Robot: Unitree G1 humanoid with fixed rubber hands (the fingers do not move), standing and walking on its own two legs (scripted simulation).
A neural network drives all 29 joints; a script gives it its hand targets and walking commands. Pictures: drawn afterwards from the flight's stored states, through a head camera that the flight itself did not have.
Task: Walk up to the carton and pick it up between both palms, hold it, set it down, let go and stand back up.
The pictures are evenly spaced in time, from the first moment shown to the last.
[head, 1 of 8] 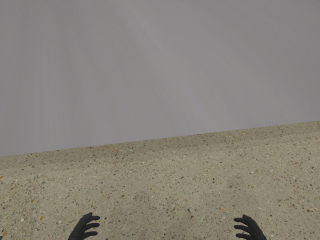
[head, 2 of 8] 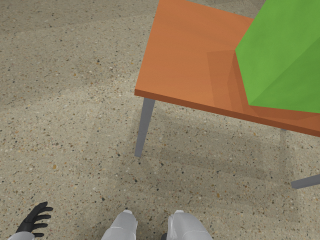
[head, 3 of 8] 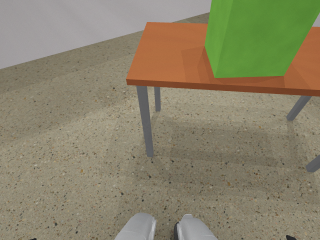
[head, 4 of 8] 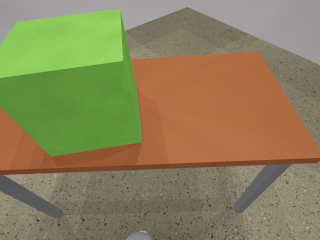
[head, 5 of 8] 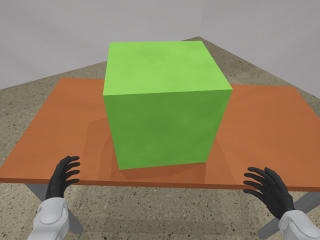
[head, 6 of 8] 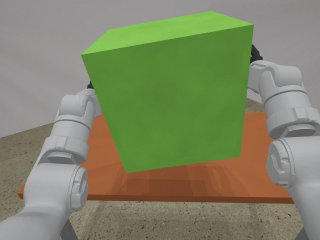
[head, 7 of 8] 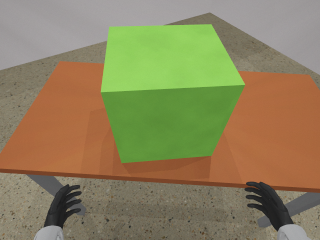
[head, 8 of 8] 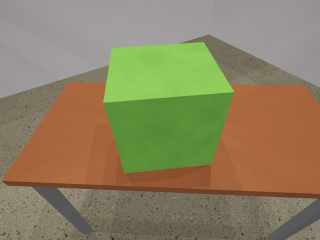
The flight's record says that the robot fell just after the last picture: no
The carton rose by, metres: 0.22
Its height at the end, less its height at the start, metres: +0.00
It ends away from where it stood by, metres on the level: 0.01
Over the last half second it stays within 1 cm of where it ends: yes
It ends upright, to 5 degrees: yes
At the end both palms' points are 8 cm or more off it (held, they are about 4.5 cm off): yes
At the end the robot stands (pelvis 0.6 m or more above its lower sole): yes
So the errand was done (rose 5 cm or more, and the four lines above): yes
